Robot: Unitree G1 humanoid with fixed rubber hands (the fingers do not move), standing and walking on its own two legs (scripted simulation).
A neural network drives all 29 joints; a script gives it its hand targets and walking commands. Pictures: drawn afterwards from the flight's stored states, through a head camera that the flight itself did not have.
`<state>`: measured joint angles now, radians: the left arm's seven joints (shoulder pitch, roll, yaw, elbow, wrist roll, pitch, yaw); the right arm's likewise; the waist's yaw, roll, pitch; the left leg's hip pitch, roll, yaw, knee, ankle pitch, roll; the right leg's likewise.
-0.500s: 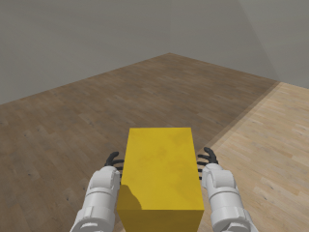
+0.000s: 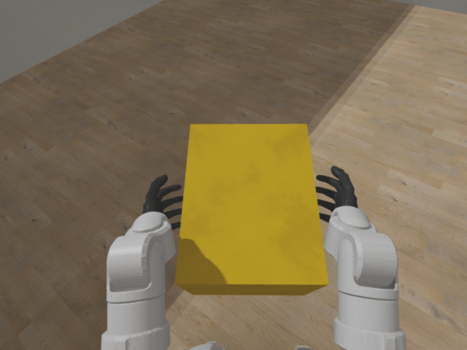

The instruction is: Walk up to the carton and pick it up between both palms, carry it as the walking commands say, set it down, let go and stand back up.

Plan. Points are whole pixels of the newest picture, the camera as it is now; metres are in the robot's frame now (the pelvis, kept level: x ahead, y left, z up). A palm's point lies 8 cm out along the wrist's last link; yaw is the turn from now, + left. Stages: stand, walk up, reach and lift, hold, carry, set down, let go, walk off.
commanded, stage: carry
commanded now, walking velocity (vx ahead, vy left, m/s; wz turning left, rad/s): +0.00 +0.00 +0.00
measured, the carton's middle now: (248, 211) +0.36 +0.01 +0.02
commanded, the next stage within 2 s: none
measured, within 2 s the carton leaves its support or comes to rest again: neither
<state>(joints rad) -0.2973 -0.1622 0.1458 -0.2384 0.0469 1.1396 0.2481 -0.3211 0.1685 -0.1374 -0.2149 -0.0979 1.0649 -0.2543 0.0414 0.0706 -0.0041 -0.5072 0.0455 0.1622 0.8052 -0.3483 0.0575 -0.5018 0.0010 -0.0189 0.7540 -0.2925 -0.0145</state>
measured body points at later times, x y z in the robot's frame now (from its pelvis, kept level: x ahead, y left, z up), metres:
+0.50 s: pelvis -0.06 +0.05 +0.02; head -0.09 +0.05 +0.47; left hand +0.25 +0.16 +0.13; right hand +0.22 -0.13 +0.13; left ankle +0.03 +0.12 -0.71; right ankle -0.03 -0.07 -0.71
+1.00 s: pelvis -0.12 +0.05 +0.01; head -0.14 +0.04 +0.46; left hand +0.18 +0.16 +0.10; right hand +0.15 -0.13 +0.11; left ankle +0.03 +0.12 -0.70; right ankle -0.03 -0.07 -0.70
